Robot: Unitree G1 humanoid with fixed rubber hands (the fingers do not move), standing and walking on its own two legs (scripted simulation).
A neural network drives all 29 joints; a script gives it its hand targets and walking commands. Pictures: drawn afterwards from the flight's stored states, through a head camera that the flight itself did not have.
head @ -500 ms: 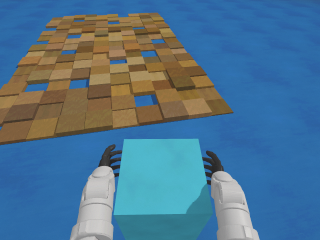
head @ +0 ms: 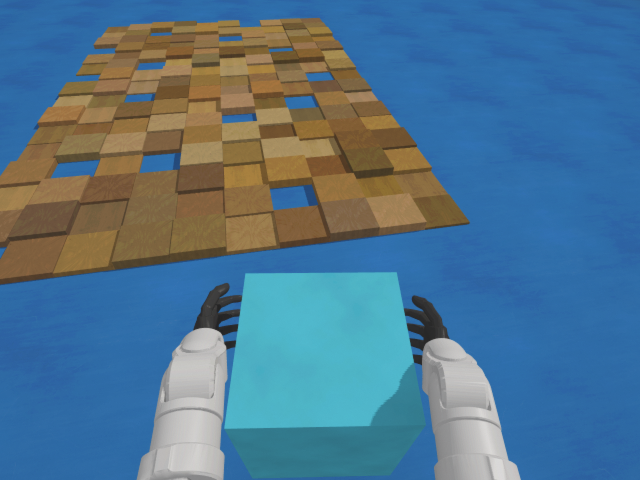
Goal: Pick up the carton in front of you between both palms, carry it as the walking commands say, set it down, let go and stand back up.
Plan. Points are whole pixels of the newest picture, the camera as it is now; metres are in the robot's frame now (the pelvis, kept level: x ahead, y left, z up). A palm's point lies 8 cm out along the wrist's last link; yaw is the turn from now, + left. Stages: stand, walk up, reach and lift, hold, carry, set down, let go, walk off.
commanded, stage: reach and lift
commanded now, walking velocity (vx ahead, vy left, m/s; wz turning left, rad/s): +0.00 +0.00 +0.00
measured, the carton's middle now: (321, 379) +0.29 +0.00 -0.05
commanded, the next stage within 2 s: hold in 0.30 s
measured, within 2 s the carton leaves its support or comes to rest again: neither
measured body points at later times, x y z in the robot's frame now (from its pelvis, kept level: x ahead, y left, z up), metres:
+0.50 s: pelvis +0.00 +0.01 +0.00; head -0.04 +0.00 +0.45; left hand +0.30 +0.16 +0.05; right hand +0.29 -0.14 +0.04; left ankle +0.01 +0.13 -0.74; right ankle +0.03 -0.12 -0.74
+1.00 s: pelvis +0.00 +0.00 +0.00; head -0.05 +0.01 +0.45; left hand +0.31 +0.16 +0.05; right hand +0.30 -0.14 +0.04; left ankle +0.01 +0.13 -0.73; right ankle +0.02 -0.12 -0.74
